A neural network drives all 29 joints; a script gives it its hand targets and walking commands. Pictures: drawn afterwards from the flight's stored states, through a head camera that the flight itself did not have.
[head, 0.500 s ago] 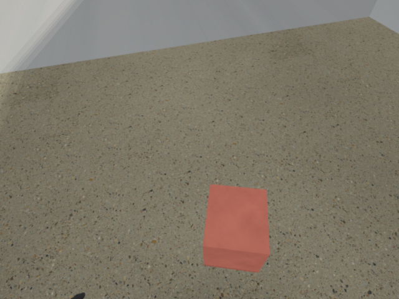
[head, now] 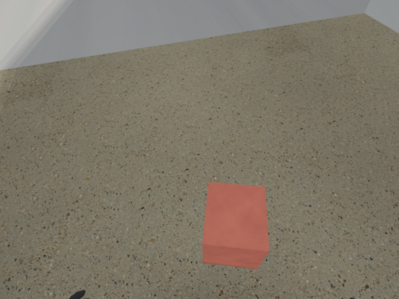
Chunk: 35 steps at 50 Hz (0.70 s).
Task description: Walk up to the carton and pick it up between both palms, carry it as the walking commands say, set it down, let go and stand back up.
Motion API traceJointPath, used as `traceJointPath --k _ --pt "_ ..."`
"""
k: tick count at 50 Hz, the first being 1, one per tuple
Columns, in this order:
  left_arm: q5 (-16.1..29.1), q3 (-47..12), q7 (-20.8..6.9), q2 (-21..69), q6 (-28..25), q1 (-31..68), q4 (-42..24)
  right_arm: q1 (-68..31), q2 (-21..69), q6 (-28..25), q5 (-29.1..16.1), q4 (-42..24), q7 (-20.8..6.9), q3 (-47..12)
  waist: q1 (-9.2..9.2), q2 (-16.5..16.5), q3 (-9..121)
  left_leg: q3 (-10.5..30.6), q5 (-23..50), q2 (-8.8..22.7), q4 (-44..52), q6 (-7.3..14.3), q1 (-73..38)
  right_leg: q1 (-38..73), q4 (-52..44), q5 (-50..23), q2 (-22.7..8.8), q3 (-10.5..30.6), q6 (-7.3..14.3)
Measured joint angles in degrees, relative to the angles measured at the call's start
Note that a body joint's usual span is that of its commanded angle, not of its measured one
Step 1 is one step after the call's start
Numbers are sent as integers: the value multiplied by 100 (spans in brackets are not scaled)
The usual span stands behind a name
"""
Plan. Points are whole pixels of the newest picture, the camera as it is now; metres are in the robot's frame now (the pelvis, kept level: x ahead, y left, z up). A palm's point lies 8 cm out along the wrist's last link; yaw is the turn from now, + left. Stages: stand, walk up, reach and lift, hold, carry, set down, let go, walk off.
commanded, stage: walk up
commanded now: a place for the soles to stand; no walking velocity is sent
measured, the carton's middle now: (233, 226) +0.50 -0.10 -0.63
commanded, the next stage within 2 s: none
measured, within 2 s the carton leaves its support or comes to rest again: neither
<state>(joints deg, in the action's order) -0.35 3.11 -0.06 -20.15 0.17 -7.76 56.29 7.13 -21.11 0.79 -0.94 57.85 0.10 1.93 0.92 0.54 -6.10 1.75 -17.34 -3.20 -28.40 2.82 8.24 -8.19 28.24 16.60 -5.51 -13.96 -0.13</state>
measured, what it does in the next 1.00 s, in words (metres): stands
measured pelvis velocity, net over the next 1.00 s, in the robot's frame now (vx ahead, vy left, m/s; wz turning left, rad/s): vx -0.02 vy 0.00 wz -0.01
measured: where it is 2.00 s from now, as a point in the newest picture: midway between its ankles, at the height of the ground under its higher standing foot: outside the picture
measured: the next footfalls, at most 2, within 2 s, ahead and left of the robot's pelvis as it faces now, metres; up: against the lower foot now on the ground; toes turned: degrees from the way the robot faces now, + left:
none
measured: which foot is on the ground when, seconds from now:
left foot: down 0.00-1.00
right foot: down 0.00-1.00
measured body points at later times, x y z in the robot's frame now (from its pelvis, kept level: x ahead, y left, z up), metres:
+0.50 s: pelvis -0.01 +0.00 +0.00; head +0.02 +0.00 +0.45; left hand +0.08 +0.31 -0.12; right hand +0.09 -0.30 -0.12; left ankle -0.02 +0.09 -0.74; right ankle -0.01 -0.11 -0.74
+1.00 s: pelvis -0.02 +0.00 +0.00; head +0.00 +0.00 +0.45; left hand +0.06 +0.31 -0.12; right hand +0.07 -0.30 -0.12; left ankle -0.02 +0.09 -0.74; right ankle -0.01 -0.11 -0.74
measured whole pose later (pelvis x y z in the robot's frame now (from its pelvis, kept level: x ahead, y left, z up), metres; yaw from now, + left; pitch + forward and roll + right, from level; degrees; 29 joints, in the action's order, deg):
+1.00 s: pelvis -0.02 +0.00 +0.00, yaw +0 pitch -3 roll +0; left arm -0.5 3.2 -0.2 -19.7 -0.2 -9.4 55.9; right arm 8.2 -20.4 0.7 -0.8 57.2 -0.5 2.3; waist 1.2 0.3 -5.6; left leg 1.3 -15.5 -3.2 -27.4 2.8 8.4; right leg -8.6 27.5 14.8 -5.5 -13.5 0.1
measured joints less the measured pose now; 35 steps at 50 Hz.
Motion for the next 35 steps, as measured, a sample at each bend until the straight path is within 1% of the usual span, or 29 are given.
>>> traceJointPath --k 7,11,18,23,28,35 --pt "-37 5 18 27 -13 5 -2 -9 -17 25 4 -40 -28 24 -26 23 -12 19 -2 -4 -58 -1 49 -8 -8 -24 -3 -22 0" --pt "-27 20 13 17 15 -8 -16 15 -3 26 11 -50 -30 31 -1 -17 -5 -8 -15 -44 -73 27 33 -45 108 30 -56 10 -21" --pt "-3 -5 -1 16 -20 -27 16 -18 34 -11 -2 -59 -25 13 -1 1 -14 -38 63 6 44 9 1 -1 -78 -96 13 37 -6" --pt "-43 9 19 37 -30 -37 5 6 7 19 9 -80 -46 37 -19 20 -14 -9 58 -7 -18 10 47 -16 -50 -97 -3 6 -3" --pt "-20 32 8 16 13 -61 -17 56 21 20 15 -63 -45 39 21 -34 0 -35 58 -50 -16 38 27 -59 73 -42 -60 39 -26" --pt "-17 7 -3 20 -34 -88 13 31 49 -14 1 -77 -42 30 12 -16 -6 -46 153 0 102 5 16 -27 -116 -175 9 45 8"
